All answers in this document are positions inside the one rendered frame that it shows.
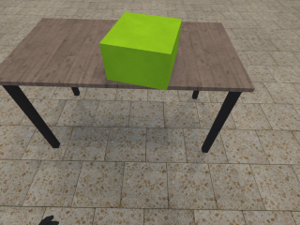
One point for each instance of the carton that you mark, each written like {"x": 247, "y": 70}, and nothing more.
{"x": 141, "y": 49}

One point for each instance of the table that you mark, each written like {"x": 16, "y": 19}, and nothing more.
{"x": 66, "y": 53}

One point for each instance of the left robot hand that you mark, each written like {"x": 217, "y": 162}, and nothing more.
{"x": 48, "y": 221}

